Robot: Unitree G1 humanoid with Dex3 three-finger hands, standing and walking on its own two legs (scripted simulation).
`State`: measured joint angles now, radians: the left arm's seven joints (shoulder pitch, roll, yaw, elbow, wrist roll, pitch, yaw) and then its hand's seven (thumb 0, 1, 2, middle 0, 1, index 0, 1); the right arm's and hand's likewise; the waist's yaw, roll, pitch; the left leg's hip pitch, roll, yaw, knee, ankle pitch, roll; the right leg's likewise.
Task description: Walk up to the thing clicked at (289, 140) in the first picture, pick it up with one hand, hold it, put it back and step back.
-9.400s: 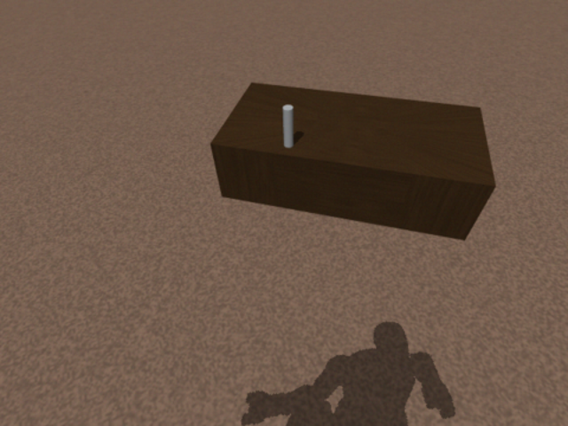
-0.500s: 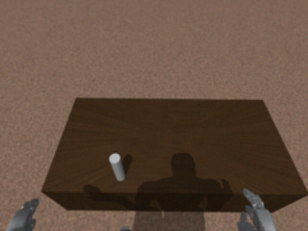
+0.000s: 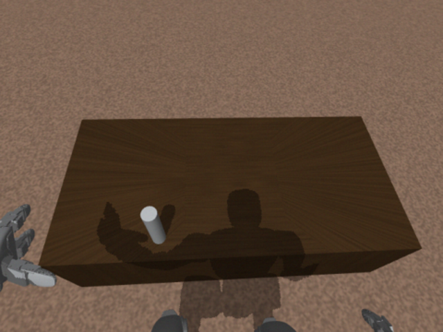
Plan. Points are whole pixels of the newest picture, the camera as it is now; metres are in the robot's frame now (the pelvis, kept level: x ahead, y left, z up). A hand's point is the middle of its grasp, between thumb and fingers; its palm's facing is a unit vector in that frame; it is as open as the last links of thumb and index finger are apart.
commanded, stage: go down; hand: left
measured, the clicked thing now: (154, 226) +0.43 +0.17 -0.29
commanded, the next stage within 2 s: none
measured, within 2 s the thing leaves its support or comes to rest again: neither
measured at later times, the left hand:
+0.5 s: hand (29, 220) +0.35 +0.34 -0.02, palm faces +0.08 -0.99 -0.13, open 17.2 cm
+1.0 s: hand (27, 207) +0.38 +0.35 -0.02, palm faces +0.08 -0.99 -0.11, open 17.4 cm
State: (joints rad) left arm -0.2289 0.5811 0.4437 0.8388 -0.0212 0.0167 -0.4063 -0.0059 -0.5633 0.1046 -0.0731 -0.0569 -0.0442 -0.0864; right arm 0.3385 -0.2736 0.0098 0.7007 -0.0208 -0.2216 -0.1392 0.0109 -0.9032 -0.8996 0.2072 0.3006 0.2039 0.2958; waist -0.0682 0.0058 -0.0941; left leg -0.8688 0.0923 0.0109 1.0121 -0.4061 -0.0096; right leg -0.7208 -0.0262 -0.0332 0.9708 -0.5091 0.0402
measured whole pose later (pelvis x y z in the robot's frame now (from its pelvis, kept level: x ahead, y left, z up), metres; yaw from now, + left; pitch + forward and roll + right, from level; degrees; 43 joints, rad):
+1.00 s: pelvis +0.00 +0.01 -0.01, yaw -1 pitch +20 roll -5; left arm -0.51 0.72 0.56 1.10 -0.05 -0.22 -0.51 -0.01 -0.52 0.06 -0.07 -0.03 -0.05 -0.05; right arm 0.30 -0.27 0.05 0.70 -0.05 -0.14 -0.11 0.01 -0.92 -0.90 0.21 0.30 0.21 0.30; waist -0.10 -0.02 -0.09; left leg -1.01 0.10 0.00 1.09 -0.43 0.01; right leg -0.84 -0.02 -0.04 1.01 -0.51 0.06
